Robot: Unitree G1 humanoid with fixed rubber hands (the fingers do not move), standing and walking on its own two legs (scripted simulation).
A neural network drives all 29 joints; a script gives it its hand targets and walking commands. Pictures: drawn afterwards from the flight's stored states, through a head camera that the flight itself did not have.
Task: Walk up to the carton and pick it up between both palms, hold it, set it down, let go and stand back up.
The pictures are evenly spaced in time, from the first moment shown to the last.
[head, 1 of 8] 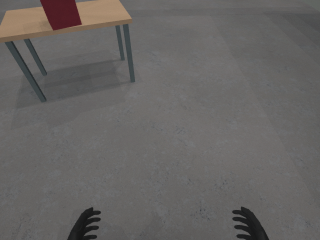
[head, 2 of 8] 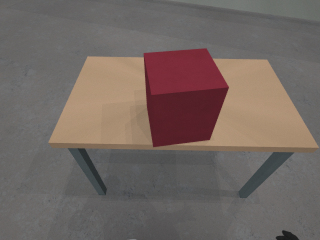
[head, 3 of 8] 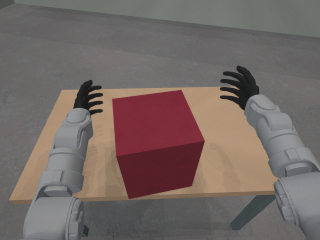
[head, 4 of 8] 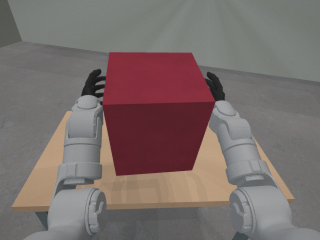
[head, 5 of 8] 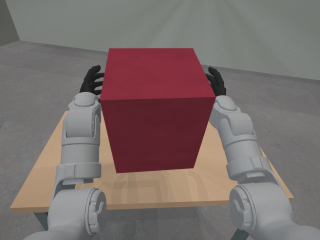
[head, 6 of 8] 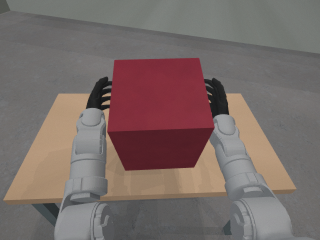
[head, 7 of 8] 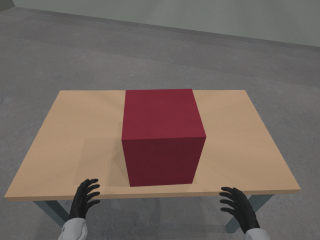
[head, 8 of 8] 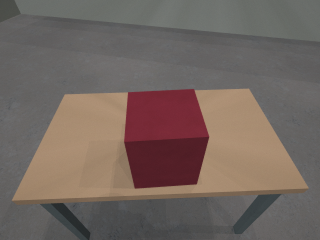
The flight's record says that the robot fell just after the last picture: no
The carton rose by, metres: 0.23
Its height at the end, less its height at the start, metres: +0.00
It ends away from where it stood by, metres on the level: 0.04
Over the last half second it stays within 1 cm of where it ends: yes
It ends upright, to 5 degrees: yes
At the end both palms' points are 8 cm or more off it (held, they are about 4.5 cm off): yes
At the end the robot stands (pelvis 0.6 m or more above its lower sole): yes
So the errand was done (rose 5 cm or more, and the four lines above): yes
